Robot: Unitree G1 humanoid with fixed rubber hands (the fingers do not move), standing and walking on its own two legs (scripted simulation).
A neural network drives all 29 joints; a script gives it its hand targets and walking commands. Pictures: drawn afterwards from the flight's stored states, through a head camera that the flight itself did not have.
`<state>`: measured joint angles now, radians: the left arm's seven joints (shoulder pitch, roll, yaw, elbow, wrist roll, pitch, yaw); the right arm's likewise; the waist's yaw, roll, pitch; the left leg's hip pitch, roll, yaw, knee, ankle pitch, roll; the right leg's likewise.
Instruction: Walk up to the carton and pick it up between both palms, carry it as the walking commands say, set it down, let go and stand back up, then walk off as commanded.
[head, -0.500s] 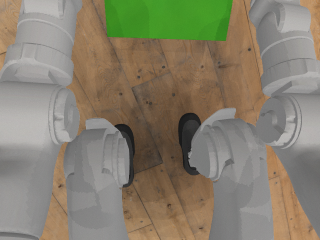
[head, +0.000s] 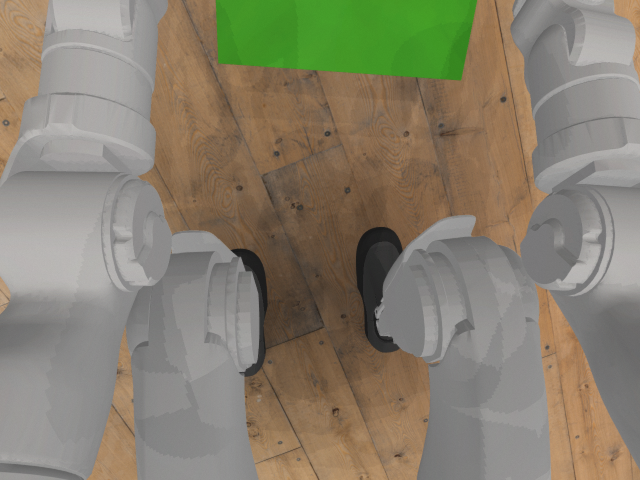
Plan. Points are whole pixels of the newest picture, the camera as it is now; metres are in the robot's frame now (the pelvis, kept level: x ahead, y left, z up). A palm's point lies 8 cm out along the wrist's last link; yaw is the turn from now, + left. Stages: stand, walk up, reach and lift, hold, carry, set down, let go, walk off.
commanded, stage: set down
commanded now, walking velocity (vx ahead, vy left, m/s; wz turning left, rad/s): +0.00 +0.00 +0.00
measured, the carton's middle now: out of the picture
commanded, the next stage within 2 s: none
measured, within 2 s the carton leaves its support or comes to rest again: neither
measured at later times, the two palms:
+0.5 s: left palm out of the picture +0.57 +0.14 -0.19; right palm out of the picture +0.55 -0.19 -0.18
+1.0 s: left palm out of the picture +0.58 +0.14 -0.19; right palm out of the picture +0.55 -0.19 -0.18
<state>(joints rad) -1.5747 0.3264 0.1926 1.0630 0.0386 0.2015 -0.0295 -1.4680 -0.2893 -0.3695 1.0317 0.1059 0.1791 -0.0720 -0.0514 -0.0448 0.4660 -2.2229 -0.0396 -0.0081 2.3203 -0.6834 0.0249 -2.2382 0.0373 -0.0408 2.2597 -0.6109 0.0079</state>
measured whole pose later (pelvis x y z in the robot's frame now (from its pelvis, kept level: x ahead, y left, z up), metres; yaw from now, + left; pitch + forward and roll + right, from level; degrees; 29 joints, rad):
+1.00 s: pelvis +0.01 +0.00 -0.01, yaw +0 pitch +32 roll -3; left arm -1.59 0.34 0.19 1.09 0.06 0.12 -0.03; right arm -1.51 -0.29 -0.42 1.10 0.06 0.12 -0.04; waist -0.05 -0.05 0.52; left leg -2.20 -0.04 -0.01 2.37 -0.72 0.03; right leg -2.21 0.04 -0.05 2.30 -0.65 0.02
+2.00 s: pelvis +0.00 +0.00 +0.07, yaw +0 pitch +42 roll -3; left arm -1.53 0.51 0.05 1.12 -0.15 0.18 0.02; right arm -1.36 -0.28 -0.29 0.94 0.15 0.16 -0.15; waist -0.09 -0.01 0.19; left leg -2.17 -0.04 -0.01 2.04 -0.61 0.02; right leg -2.18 0.04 -0.02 1.98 -0.54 0.02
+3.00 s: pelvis +0.03 +0.00 +0.32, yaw +2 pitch +46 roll -1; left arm -1.29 0.40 0.30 1.04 0.10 0.18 -0.10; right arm -1.08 -0.14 -0.43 0.76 -0.07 0.18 -0.05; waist -0.11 0.02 -0.03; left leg -1.49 -0.04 -0.04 0.97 -0.28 0.01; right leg -1.49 0.03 0.01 0.93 -0.24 0.01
